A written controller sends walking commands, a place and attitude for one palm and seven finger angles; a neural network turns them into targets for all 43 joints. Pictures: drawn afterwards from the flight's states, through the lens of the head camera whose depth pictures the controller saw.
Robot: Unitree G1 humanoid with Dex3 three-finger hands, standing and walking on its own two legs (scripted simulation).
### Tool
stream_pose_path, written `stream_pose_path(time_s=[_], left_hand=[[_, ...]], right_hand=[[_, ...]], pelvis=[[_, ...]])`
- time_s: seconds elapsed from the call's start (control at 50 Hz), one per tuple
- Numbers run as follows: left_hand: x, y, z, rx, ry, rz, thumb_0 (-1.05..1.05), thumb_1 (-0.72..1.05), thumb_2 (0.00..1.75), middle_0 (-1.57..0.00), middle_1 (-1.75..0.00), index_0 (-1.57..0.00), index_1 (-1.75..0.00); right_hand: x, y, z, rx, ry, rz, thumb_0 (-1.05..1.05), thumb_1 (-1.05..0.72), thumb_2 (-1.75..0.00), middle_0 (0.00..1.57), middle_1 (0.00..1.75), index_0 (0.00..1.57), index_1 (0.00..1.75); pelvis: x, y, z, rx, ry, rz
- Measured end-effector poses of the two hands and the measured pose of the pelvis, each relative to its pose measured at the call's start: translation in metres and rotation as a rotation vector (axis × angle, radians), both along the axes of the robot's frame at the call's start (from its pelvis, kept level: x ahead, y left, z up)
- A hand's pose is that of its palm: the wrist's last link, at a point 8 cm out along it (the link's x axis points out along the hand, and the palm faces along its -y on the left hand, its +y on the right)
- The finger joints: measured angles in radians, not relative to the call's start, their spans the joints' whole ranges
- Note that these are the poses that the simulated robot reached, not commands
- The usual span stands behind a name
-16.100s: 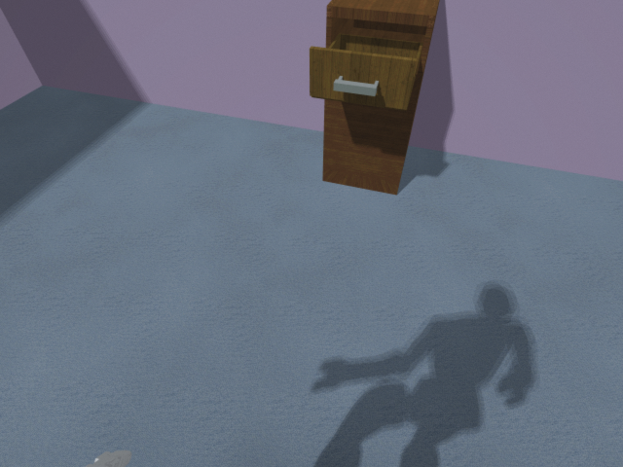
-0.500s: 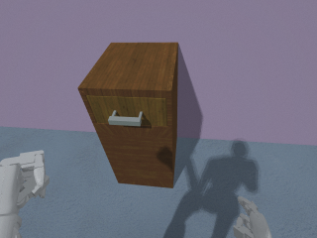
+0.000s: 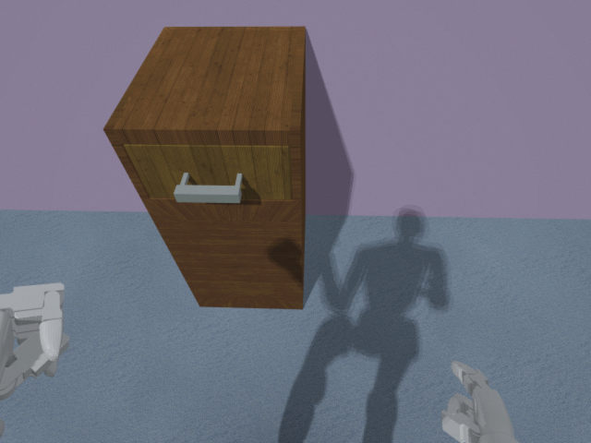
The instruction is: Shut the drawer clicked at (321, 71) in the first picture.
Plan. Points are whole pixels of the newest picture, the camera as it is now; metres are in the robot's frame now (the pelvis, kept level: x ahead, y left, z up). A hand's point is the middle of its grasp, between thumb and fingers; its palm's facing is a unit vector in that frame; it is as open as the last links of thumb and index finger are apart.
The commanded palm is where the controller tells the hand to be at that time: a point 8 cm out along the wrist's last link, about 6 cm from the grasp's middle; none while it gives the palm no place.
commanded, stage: step back with the hand held close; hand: left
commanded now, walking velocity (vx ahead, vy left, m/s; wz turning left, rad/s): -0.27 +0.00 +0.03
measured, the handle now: (210, 185) +0.60 +0.23 -0.08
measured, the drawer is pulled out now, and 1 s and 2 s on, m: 0.00 0.00 0.00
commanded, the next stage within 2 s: stop stepping back and stand still in 0.74 s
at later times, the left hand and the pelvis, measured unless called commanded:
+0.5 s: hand out of the picture +0.06 +0.27 +0.16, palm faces +0.40 -0.76 -0.51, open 3.3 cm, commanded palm -0.02 +0.31 +0.17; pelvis -0.11 +0.01 -0.02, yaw +9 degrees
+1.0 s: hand out of the picture -0.03 +0.23 +0.18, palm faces +0.31 -0.81 -0.49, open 3.3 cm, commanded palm -0.10 +0.28 +0.17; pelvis -0.22 +0.00 -0.01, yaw +1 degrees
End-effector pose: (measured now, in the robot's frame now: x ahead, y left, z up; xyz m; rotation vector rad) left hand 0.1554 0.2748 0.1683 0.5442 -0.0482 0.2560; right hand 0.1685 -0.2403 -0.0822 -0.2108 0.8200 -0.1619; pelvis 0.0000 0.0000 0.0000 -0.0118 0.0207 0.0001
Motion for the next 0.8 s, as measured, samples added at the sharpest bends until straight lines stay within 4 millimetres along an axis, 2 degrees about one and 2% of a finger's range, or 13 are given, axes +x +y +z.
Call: stream_pose_path(time_s=[0.18, 0.38, 0.44, 0.52, 0.6, 0.64, 0.72, 0.8], left_hand=[[-0.038, 0.014, 0.01, 0.016, -0.098, -0.006, 0.02, 0.89, 0.9, -1.4, -1.6, -1.4, -1.59], [-0.088, 0.032, 0.002, 0.025, -0.15, 0.03, 0.02, 0.89, 0.9, -1.4, -1.6, -1.4, -1.59], [-0.108, 0.034, 0.004, 0.053, -0.163, 0.05, 0.02, 0.89, 0.9, -1.4, -1.6, -1.4, -1.59], [-0.144, 0.032, 0.012, 0.09, -0.203, 0.071, 0.02, 0.89, 0.9, -1.4, -1.6, -1.4, -1.59], [-0.175, 0.039, 0.013, 0.062, -0.237, 0.126, 0.02, 0.89, 0.9, -1.41, -1.6, -1.4, -1.59], [-0.181, 0.046, 0.009, 0.036, -0.264, 0.143, 0.01, 0.89, 0.9, -1.41, -1.6, -1.41, -1.59], [-0.183, 0.058, 0.002, 0.018, -0.3, 0.146, 0.01, 0.89, 0.9, -1.41, -1.6, -1.41, -1.59], [-0.187, 0.051, 0.005, -0.007, -0.294, 0.093, 0.02, 0.89, 0.9, -1.41, -1.6, -1.41, -1.59]], right_hand=[[-0.031, 0.019, 0.005, -0.008, -0.037, 0.011, 0.02, -0.91, -0.9, 0.2, 0.3, 0.21, 0.3], [-0.072, 0.037, 0.004, -0.029, -0.072, 0.051, 0.02, -0.91, -0.9, 0.2, 0.3, 0.21, 0.3], [-0.083, 0.04, -0.001, -0.032, -0.063, 0.089, 0.02, -0.91, -0.9, 0.2, 0.3, 0.21, 0.3], [-0.093, 0.043, -0.01, -0.028, -0.046, 0.149, 0.02, -0.91, -0.9, 0.2, 0.3, 0.21, 0.3], [-0.104, 0.046, -0.012, -0.035, -0.012, 0.142, 0.02, -0.91, -0.9, 0.2, 0.3, 0.21, 0.3], [-0.108, 0.05, -0.009, -0.051, -0.027, 0.141, 0.02, -0.91, -0.9, 0.2, 0.3, 0.21, 0.3], [-0.119, 0.064, -0.005, -0.05, -0.08, 0.162, 0.02, -0.91, -0.9, 0.2, 0.3, 0.21, 0.3], [-0.144, 0.074, 0.006, -0.003, -0.12, 0.171, 0.02, -0.91, -0.9, 0.2, 0.3, 0.21, 0.3]], pelvis=[[-0.034, 0.012, -0.004, -0.02, -0.013, 0.009], [-0.076, 0.022, -0.009, -0.045, -0.024, 0.053], [-0.091, 0.019, -0.012, -0.042, -0.025, 0.101], [-0.109, 0.014, -0.018, -0.038, -0.029, 0.153], [-0.12, 0.023, -0.017, -0.019, -0.026, 0.126], [-0.125, 0.029, -0.019, -0.021, -0.016, 0.123], [-0.152, 0.03, -0.019, -0.012, -0.023, 0.114], [-0.173, 0.026, -0.013, -0.038, -0.015, 0.077]])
